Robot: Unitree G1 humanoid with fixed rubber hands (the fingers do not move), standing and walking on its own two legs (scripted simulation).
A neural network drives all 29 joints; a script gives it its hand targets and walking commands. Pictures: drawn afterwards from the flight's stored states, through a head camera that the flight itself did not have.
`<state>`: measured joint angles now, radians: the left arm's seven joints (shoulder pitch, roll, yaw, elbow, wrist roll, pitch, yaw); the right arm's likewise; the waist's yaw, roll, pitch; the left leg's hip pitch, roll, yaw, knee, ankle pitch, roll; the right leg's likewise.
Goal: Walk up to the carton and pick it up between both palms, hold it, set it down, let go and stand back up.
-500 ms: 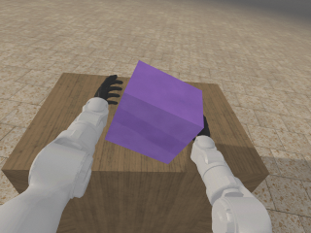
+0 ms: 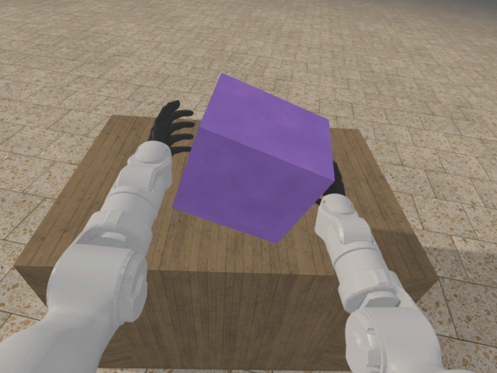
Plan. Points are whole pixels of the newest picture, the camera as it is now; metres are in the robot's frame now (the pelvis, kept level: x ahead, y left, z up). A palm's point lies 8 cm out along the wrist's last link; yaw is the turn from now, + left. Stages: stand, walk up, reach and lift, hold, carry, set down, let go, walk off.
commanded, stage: reach and lift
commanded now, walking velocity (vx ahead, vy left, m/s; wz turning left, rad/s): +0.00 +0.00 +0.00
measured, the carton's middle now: (250, 163) +0.46 -0.03 +0.13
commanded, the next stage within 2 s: hold in 1.28 s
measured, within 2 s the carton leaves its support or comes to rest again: neither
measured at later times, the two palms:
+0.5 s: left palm (138, 165) +0.39 +0.15 +0.19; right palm (330, 191) +0.36 -0.15 +0.16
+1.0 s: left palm (142, 156) +0.39 +0.15 +0.20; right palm (332, 184) +0.37 -0.15 +0.16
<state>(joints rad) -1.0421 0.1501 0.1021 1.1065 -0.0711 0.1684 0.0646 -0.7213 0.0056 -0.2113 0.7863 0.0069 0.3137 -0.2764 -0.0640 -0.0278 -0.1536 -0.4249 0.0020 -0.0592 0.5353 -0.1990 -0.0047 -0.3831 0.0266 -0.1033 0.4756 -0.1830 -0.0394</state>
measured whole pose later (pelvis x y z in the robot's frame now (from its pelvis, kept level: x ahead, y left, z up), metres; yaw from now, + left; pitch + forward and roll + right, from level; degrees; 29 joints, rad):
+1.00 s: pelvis +0.00 +0.00 +0.01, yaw +0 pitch -1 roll -1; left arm -0.80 0.06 0.20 0.57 0.08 0.53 0.11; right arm -0.71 -0.04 -0.09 0.67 0.11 0.41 -0.28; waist -0.04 -0.03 -0.10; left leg -0.27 0.00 -0.06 0.46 -0.17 -0.01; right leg -0.23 0.03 -0.10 0.40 -0.16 -0.04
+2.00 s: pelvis -0.01 +0.00 +0.01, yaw +0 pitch -5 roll -1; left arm -0.78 0.05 0.25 0.41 0.18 0.69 0.06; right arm -0.71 -0.02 -0.07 0.61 0.12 0.47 -0.29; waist -0.04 -0.03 -0.07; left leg -0.19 0.00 -0.06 0.45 -0.17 -0.01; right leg -0.14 0.03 -0.10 0.38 -0.15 -0.04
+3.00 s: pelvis -0.01 +0.00 +0.01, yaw +0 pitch -5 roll -1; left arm -0.78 0.04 0.25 0.36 0.19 0.71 0.05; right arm -0.71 -0.02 -0.08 0.59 0.12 0.47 -0.29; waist -0.04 -0.03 -0.06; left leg -0.19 0.00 -0.06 0.45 -0.17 -0.01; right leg -0.14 0.03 -0.10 0.38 -0.15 -0.04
